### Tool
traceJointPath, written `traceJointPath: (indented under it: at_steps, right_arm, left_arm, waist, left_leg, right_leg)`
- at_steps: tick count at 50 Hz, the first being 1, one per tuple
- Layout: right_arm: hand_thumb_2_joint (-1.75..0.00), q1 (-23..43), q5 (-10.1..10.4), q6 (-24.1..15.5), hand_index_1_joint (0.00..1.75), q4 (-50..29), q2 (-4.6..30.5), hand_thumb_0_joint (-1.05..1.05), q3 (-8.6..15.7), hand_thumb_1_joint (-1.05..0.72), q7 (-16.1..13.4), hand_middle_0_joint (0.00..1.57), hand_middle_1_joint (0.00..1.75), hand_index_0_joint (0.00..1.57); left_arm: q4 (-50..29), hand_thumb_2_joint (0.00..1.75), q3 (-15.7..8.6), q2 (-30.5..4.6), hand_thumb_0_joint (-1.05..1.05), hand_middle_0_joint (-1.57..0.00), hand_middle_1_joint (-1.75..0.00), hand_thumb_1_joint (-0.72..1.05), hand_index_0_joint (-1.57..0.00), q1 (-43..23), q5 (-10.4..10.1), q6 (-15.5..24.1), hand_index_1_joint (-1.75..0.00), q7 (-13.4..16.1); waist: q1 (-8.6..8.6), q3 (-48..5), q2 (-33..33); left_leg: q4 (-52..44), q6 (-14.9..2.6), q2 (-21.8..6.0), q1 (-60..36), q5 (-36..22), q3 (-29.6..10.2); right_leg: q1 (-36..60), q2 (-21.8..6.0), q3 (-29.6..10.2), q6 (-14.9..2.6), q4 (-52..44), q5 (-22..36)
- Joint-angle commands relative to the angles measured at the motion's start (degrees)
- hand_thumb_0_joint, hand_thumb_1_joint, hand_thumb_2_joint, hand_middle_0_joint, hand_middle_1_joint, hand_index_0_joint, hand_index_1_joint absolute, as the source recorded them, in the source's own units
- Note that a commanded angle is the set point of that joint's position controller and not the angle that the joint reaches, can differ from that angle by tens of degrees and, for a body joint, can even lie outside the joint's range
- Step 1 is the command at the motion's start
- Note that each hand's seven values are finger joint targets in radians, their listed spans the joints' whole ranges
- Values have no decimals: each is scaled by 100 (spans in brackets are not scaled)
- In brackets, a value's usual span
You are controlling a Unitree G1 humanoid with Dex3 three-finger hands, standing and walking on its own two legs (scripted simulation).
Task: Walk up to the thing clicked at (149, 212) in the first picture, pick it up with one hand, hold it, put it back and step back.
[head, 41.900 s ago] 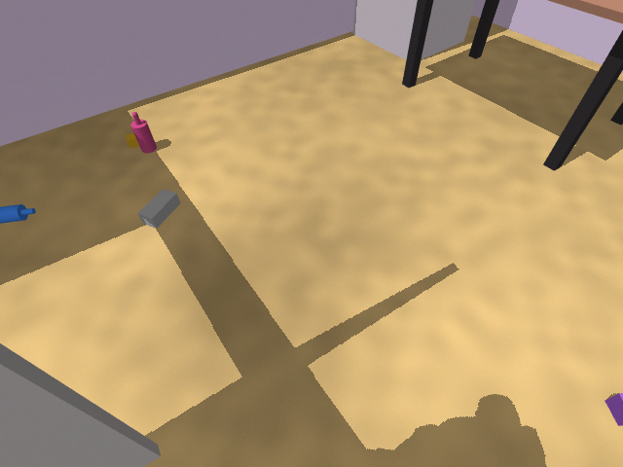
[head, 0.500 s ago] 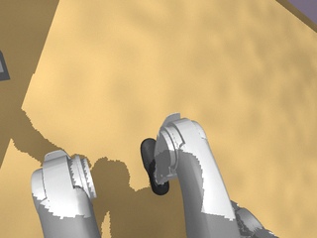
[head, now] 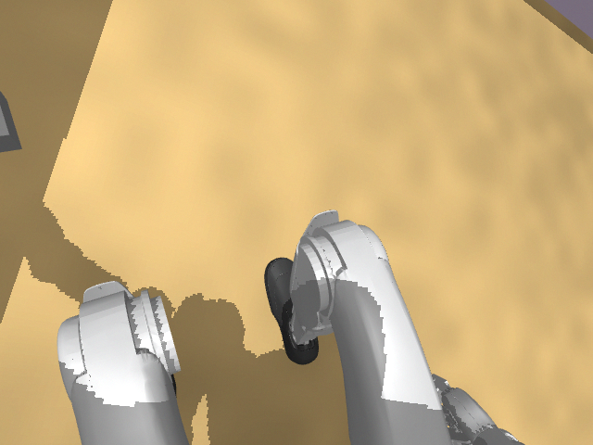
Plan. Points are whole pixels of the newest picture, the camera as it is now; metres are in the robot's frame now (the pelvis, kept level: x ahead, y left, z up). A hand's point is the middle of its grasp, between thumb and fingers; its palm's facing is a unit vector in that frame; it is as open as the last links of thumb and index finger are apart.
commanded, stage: rise first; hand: left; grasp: from above
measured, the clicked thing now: out of the picture +0.55 +0.34 -0.29
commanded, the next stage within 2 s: approach in 0.12 s
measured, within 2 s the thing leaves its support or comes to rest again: neither
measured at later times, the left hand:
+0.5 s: hand out of the picture +0.53 +0.36 -0.17, palm faces -0.41 -0.10 -0.90, open 14.1 cm
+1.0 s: hand out of the picture +0.51 +0.34 -0.18, palm faces -0.50 -0.13 -0.86, open 13.9 cm
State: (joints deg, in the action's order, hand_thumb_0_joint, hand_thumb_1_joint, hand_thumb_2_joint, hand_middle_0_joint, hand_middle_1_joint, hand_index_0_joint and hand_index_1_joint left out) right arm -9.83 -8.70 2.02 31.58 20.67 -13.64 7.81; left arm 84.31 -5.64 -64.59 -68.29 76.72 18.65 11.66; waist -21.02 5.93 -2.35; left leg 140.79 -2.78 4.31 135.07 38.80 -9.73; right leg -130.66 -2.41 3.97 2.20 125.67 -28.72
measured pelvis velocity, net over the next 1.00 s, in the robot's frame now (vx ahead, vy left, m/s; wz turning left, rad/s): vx -0.01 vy -0.01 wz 0.01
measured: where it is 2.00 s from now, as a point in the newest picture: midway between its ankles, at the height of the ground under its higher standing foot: (232, 371)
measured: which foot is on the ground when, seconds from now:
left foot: down 0.00-1.00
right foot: down 0.00-1.00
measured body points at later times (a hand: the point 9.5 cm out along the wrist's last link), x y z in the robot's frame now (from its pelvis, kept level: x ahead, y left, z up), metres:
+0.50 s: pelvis +0.00 +0.00 +0.00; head +0.28 +0.13 +0.33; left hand +0.55 +0.36 -0.11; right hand +0.05 -0.27 -0.05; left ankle +0.07 +0.10 -0.29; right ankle +0.16 -0.15 -0.29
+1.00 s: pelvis -0.01 -0.01 +0.00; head +0.28 +0.11 +0.33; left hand +0.53 +0.34 -0.13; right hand +0.03 -0.28 -0.05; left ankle +0.07 +0.10 -0.29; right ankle +0.16 -0.15 -0.29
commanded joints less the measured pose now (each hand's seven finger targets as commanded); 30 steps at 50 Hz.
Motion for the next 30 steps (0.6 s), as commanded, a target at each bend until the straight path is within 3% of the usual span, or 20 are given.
traceJointPath:
  at_steps: [1, 6, 9, 11, 13, 15, 17, 21, 26, 30]
  right_arm:
    - [-90, -1215, -35, 43, 30, 72, 1846, 0, 648, -89, -133, 20, 30, 20]
    - [-89, -1285, -52, 22, 30, 94, 1751, 0, 626, -89, -124, 20, 30, 20]
    - [-89, -1226, -28, 13, 30, 57, 1803, 0, 651, -89, -127, 20, 30, 20]
    - [-89, -1205, 2, 12, 30, 58, 1768, 0, 653, -89, -114, 20, 30, 20]
    - [-90, -1207, 15, 15, 30, 30, 1786, 0, 670, -90, -104, 20, 30, 20]
    - [-90, -1221, 11, 15, 30, 20, 1811, 0, 714, -90, -107, 20, 30, 20]
    - [-90, -1286, -4, 9, 30, 67, 1771, 0, 688, -90, -101, 20, 30, 20]
    - [-90, -1308, -67, -8, 30, 132, 1796, 0, 671, -91, -127, 20, 30, 20]
    - [-90, -1327, -61, 32, 30, 198, 1817, 0, 604, -91, -151, 20, 30, 20]
    - [-90, -1333, 9, 55, 30, 65, 1781, 0, 544, -90, -163, 20, 30, 20]
  left_arm:
    - [-1271, 100, -324, -1636, 0, -7, -101, -53, -7, -2008, -76, 153, -101, 267]
    - [-1092, 101, -246, -1511, 0, -6, -101, -55, -6, -1948, 5, 177, -101, 394]
    - [-861, 101, -229, -1500, 0, -6, -100, -54, -6, -1700, 38, 56, -101, 417]
    - [-639, 102, -91, -1299, 0, -7, -100, -55, -6, -1571, 32, -18, -100, 417]
    - [-842, 102, -148, -1384, 0, -7, -104, -56, -6, -1615, 33, -69, -105, 409]
    - [-1049, 101, -175, -1369, 0, -7, -105, -56, -6, -1862, -2, -87, -105, 363]
    - [-1163, 101, -66, -1163, 0, -7, -106, -56, -7, -2088, -79, -75, -106, 300]
    - [-1379, 101, 91, -892, 0, -7, -106, -56, -7, -2445, -139, -54, -106, 254]
    - [-1034, 102, 163, -1001, 0, -7, -105, -57, -6, -2622, 26, -137, -106, 353]
    - [-683, 103, 251, -1015, 0, -7, -105, -57, -7, -2466, 116, -390, -105, 417]
  waist:
    - [-309, -4036, 3125]
    - [-363, -4048, 3141]
    - [-274, -3837, 2934]
    - [-269, -3784, 2925]
    - [-238, -3883, 3015]
    - [-312, -3986, 3020]
    - [-480, -3914, 3023]
    - [-637, -3895, 3113]
    - [-626, -3949, 3494]
    - [-618, -3900, 3339]
  left_leg:
    - [-1836, 407, -274, -3707, -1486, -96]
    - [-1743, 342, -268, -3536, -1498, 113]
    - [-1757, 326, -247, -3334, -1412, 125]
    - [-1847, 306, -251, -3254, -1312, 116]
    - [-1904, 342, -271, -3387, -1428, 54]
    - [-1870, 356, -273, -3448, -1515, 5]
    - [-1806, 335, -303, -3467, -1472, 35]
    - [-1788, 392, -305, -3634, -1544, -62]
    - [-1922, 486, -318, -3944, -1796, -242]
    - [-1946, 381, -311, -3742, -1702, -23]
  right_leg:
    - [1595, 80, 651, -445, -606, 548]
    - [1798, 130, 616, -425, -642, 622]
    - [1634, 120, 633, -448, -673, 559]
    - [1631, 139, 648, -445, -645, 515]
    - [1621, 118, 652, -446, -621, 574]
    - [1557, 91, 638, -441, -629, 628]
    - [1597, 101, 631, -438, -657, 605]
    - [1487, 82, 663, -437, -688, 625]
    - [1256, 74, 696, -445, -507, 732]
    - [1421, 121, 642, -417, -608, 746]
